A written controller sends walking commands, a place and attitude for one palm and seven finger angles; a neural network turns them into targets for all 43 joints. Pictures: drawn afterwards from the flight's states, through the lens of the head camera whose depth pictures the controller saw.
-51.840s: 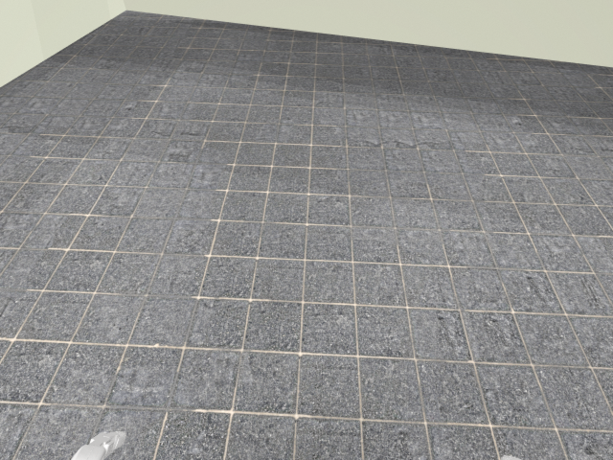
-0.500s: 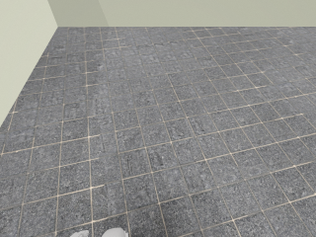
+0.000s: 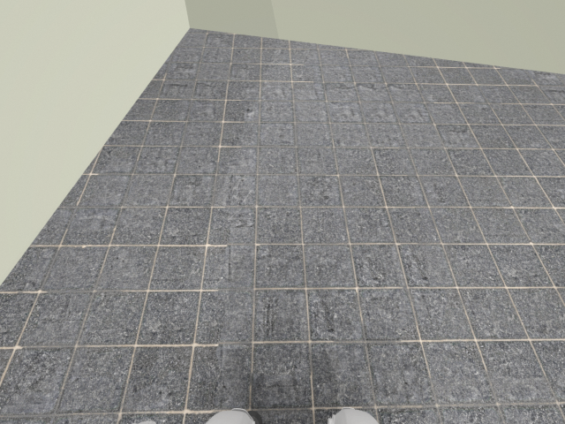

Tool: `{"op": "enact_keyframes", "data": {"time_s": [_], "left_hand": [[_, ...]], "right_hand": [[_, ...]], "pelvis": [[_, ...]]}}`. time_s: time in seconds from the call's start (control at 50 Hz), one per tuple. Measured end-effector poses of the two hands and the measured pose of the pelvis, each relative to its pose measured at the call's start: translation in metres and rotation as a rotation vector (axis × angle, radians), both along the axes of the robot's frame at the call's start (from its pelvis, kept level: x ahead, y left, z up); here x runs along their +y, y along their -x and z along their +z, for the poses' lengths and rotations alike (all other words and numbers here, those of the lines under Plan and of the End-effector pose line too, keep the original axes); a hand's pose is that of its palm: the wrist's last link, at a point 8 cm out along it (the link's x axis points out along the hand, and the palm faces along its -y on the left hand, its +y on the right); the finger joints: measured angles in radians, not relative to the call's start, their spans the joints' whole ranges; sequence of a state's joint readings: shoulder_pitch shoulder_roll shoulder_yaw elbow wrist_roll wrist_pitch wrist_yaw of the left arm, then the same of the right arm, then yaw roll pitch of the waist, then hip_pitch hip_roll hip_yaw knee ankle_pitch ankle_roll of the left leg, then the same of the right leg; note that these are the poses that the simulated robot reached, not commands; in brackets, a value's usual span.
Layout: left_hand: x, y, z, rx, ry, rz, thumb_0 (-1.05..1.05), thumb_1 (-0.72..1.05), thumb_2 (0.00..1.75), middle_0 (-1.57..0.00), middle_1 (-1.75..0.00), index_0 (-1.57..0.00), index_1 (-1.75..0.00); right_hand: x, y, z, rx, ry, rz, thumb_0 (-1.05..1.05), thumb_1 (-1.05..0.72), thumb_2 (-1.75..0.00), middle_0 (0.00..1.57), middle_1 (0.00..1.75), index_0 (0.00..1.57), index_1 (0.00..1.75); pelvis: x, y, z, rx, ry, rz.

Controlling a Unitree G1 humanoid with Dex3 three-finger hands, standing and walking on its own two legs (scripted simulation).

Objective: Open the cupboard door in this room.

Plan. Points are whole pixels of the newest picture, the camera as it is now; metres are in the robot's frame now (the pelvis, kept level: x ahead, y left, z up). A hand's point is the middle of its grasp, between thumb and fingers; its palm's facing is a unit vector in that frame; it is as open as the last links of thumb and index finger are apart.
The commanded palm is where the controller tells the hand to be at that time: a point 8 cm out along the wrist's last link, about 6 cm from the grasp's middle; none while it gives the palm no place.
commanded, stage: turn to face it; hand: left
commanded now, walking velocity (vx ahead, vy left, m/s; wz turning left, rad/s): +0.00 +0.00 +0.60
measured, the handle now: out of the picture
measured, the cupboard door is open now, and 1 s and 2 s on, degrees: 47 47 47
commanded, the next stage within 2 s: none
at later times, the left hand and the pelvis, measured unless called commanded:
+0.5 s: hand out of the picture +0.01 +0.17 -0.18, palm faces +0.34 -0.92 -0.21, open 7.3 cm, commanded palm none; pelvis +0.04 -0.03 -0.01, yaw +20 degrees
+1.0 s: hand out of the picture +0.05 +0.15 -0.14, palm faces +0.55 -0.79 -0.29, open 7.3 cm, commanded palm none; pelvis +0.08 -0.07 +0.01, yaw +36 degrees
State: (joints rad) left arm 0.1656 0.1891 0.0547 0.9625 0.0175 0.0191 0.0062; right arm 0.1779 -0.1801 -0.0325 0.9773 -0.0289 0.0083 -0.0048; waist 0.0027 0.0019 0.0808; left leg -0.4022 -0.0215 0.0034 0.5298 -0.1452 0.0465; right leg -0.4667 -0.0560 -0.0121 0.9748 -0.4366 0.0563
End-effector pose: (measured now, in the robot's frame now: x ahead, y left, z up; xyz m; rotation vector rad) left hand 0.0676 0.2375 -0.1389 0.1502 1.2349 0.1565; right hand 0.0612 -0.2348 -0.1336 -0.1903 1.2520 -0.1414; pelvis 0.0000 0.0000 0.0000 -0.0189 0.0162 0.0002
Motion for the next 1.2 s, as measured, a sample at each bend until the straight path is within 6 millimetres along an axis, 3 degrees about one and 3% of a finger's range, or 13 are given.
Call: {"op": "enact_keyframes", "data": {"time_s": [0.12, 0.24, 0.32, 0.4, 0.52, 0.6, 0.76, 0.9, 1.02, 1.12, 1.2], "left_hand": [[-0.012, -0.018, 0.013, -0.075, -0.063, 0.036, 0.00, 0.91, 0.90, -0.20, -0.30, -0.20, -0.30], [-0.028, 0.004, 0.024, -0.048, -0.083, 0.117, 0.00, 0.91, 0.90, -0.20, -0.30, -0.20, -0.30], [-0.036, 0.020, 0.023, -0.012, -0.061, 0.171, 0.00, 0.91, 0.90, -0.21, -0.30, -0.20, -0.30], [-0.037, 0.043, 0.013, 0.022, -0.032, 0.237, 0.00, 0.91, 0.90, -0.21, -0.30, -0.21, -0.30], [-0.018, 0.083, -0.017, 0.095, 0.001, 0.348, 0.00, 0.91, 0.90, -0.21, -0.30, -0.21, -0.30], [-0.003, 0.083, -0.012, 0.094, -0.025, 0.395, 0.01, 0.91, 0.90, -0.21, -0.30, -0.20, -0.30], [0.006, 0.051, 0.016, -0.031, -0.085, 0.437, 0.01, 0.91, 0.90, -0.20, -0.30, -0.20, -0.30], [-0.020, 0.036, 0.026, -0.088, -0.147, 0.478, 0.00, 0.91, 0.90, -0.20, -0.30, -0.20, -0.30], [-0.058, 0.055, 0.032, -0.035, -0.104, 0.564, 0.00, 0.91, 0.90, -0.21, -0.30, -0.21, -0.30], [-0.080, 0.080, 0.023, 0.000, -0.053, 0.656, 0.00, 0.91, 0.90, -0.21, -0.30, -0.21, -0.30], [-0.087, 0.113, 0.010, 0.035, -0.025, 0.738, 0.00, 0.92, 0.90, -0.21, -0.30, -0.21, -0.30]], "right_hand": [[-0.027, -0.021, -0.011, 0.006, -0.029, 0.021, 0.01, -0.90, -0.90, 0.20, 0.30, 0.20, 0.30], [-0.056, -0.058, -0.001, 0.017, -0.007, 0.087, 0.01, -0.91, -0.90, 0.20, 0.30, 0.20, 0.30], [-0.062, -0.090, 0.011, 0.008, 0.020, 0.152, 0.01, -0.91, -0.90, 0.20, 0.30, 0.20, 0.30], [-0.049, -0.129, 0.015, -0.017, 0.042, 0.249, 0.01, -0.91, -0.90, 0.19, 0.30, 0.20, 0.30], [-0.005, -0.186, 0.015, -0.137, 0.066, 0.386, 0.01, -0.91, -0.90, 0.19, 0.30, 0.20, 0.30], [0.012, -0.193, 0.023, -0.155, 0.063, 0.434, 0.01, -0.91, -0.90, 0.20, 0.30, 0.20, 0.30], [0.015, -0.189, 0.014, -0.074, 0.019, 0.488, 0.01, -0.90, -0.90, 0.20, 0.30, 0.20, 0.30], [-0.006, -0.203, -0.013, 0.000, -0.019, 0.510, 0.01, -0.90, -0.90, 0.20, 0.30, 0.20, 0.30], [-0.007, -0.228, -0.002, 0.036, -0.009, 0.578, 0.01, -0.90, -0.90, 0.20, 0.30, 0.20, 0.30], [0.014, -0.252, 0.008, 0.026, 0.012, 0.668, 0.01, -0.91, -0.90, 0.20, 0.30, 0.20, 0.30], [0.049, -0.273, 0.012, -0.016, 0.025, 0.764, 0.01, -0.91, -0.90, 0.20, 0.30, 0.20, 0.30]], "pelvis": [[-0.028, -0.010, -0.004, 0.019, -0.013, 0.069], [-0.044, -0.023, 0.005, 0.012, -0.043, 0.159], [-0.047, -0.033, 0.010, 0.014, -0.064, 0.218], [-0.043, -0.039, 0.008, 0.011, -0.066, 0.276], [-0.025, -0.043, -0.012, 0.004, -0.044, 0.356], [-0.024, -0.045, -0.007, 0.002, -0.025, 0.387], [-0.035, -0.054, 0.003, 0.011, -0.011, 0.469], [-0.061, -0.074, -0.006, 0.021, -0.029, 0.558], [-0.067, -0.085, 0.008, 0.023, -0.057, 0.648], [-0.066, -0.089, 0.011, 0.024, -0.062, 0.721], [-0.058, -0.085, 0.005, 0.017, -0.049, 0.777]]}}
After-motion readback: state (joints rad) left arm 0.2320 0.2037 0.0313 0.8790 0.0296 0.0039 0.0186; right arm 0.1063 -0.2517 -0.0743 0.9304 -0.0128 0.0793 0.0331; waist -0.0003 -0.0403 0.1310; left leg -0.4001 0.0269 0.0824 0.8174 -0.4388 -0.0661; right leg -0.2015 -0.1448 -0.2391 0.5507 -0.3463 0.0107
